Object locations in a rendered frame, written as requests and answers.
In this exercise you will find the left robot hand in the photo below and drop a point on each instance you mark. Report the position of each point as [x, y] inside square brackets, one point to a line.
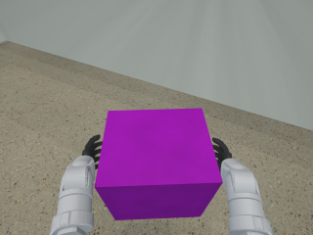
[90, 147]

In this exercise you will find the robot left forearm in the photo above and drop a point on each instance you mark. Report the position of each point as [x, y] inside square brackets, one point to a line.
[74, 212]

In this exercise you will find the carton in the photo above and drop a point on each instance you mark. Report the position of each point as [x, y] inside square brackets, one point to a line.
[157, 164]

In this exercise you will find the robot right forearm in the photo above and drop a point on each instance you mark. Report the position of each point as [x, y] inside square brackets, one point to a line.
[247, 215]

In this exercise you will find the right robot hand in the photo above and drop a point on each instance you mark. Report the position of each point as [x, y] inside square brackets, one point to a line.
[223, 151]

